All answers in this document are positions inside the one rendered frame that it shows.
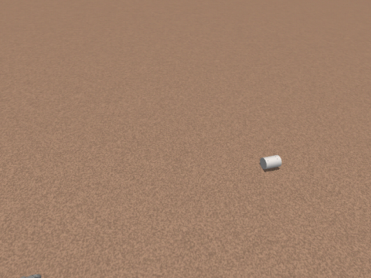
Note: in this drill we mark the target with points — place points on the can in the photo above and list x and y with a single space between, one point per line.
270 162

